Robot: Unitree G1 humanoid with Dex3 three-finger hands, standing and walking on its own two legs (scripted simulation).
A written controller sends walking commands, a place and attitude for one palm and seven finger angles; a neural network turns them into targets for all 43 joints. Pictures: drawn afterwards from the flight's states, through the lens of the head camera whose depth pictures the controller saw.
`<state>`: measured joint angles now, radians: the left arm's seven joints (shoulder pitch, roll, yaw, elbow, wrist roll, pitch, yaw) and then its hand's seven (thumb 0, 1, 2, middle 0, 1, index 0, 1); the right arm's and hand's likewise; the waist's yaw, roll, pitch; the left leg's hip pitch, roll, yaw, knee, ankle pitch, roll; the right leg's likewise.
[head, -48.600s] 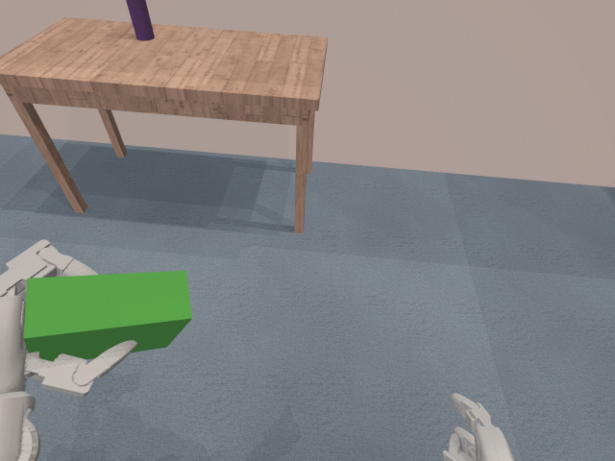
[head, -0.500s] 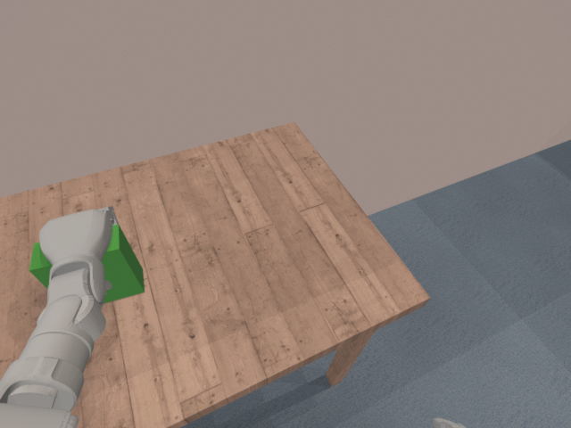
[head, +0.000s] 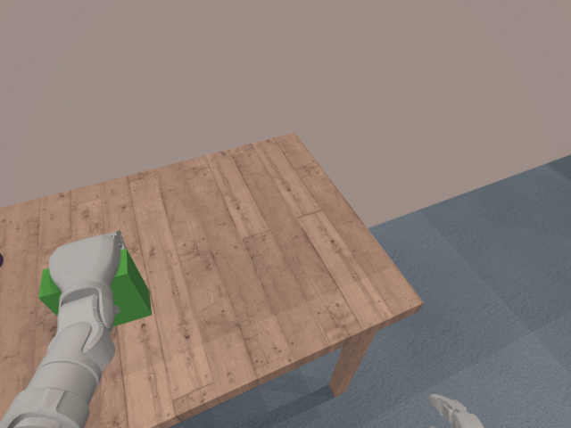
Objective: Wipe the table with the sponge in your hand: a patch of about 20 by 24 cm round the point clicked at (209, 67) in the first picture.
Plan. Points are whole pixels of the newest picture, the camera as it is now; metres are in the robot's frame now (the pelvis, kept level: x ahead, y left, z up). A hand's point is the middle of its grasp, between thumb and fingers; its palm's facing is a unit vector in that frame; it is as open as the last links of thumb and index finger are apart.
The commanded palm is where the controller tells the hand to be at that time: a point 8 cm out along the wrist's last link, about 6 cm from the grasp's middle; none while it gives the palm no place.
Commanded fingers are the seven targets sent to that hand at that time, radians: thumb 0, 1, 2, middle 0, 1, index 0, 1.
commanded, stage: wipe back along the first lane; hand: left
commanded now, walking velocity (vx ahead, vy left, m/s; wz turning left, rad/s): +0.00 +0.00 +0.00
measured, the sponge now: (106, 301) +0.30 +0.33 -0.05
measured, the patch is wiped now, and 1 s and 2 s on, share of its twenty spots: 1.00 1.00 1.00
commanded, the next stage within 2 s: lift the sponge slowly off the table in 1.80 s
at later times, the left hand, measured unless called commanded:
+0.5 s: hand (107, 313) +0.26 +0.29 +0.00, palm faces -0.05 -0.05 -1.00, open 9.5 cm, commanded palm +0.22 +0.27 +0.03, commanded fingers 0.00 0.10 1.30 -1.20 -1.60 -1.20 -1.60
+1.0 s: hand (110, 335) +0.23 +0.27 +0.00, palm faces -0.03 -0.07 -1.00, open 9.5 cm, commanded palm +0.19 +0.25 +0.03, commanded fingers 0.00 0.10 1.30 -1.20 -1.60 -1.20 -1.60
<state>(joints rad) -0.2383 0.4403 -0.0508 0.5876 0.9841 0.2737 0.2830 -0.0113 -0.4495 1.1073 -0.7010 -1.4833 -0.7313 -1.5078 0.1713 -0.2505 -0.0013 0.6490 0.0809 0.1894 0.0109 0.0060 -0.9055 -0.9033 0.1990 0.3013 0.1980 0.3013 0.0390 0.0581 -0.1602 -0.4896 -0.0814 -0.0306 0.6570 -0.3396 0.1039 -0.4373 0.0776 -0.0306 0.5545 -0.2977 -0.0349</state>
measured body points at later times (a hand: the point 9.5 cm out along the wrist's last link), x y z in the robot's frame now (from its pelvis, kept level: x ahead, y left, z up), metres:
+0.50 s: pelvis +0.00 -0.02 +0.01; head +0.00 -0.02 +0.46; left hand +0.26 +0.29 +0.06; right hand +0.19 -0.25 -0.09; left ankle -0.02 +0.05 -0.72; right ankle -0.02 -0.11 -0.72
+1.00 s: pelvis +0.00 -0.01 +0.01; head +0.00 -0.02 +0.46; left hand +0.23 +0.27 +0.06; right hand +0.21 -0.23 -0.08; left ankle -0.02 +0.05 -0.72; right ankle -0.02 -0.11 -0.72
